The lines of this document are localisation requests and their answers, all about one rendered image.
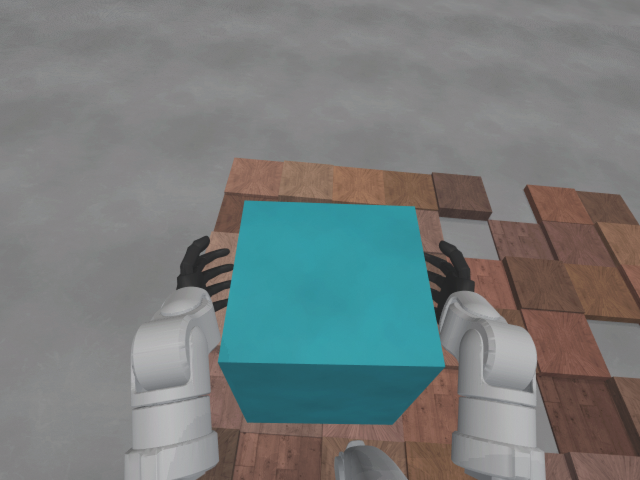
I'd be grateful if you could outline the carton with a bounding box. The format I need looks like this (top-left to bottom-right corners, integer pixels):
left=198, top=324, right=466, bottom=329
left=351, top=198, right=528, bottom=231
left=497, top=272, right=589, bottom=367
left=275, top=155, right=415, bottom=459
left=218, top=201, right=445, bottom=425

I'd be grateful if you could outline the robot right hand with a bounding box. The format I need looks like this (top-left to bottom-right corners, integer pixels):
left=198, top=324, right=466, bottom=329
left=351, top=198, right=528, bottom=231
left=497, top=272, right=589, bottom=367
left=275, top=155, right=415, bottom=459
left=424, top=240, right=475, bottom=325

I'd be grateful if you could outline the robot left hand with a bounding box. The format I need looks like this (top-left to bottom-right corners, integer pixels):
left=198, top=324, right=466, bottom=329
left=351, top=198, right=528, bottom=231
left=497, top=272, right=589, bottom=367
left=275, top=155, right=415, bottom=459
left=176, top=236, right=234, bottom=312

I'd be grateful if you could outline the robot right thigh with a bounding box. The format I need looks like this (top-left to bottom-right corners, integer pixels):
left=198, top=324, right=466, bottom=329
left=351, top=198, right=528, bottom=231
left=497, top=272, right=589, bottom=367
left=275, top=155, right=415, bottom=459
left=334, top=445, right=408, bottom=480

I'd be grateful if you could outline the left robot forearm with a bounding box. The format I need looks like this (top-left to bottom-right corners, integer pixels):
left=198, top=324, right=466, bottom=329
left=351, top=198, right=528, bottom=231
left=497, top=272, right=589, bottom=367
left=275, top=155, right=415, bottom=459
left=124, top=287, right=221, bottom=480

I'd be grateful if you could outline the right robot forearm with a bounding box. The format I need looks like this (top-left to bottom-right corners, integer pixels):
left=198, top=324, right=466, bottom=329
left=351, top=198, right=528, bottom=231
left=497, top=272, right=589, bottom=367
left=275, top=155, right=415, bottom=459
left=439, top=291, right=546, bottom=480

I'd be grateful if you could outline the robot right shin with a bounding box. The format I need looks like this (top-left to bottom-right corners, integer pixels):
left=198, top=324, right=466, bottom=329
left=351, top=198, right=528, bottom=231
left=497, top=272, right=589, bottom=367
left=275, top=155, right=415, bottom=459
left=346, top=440, right=365, bottom=449

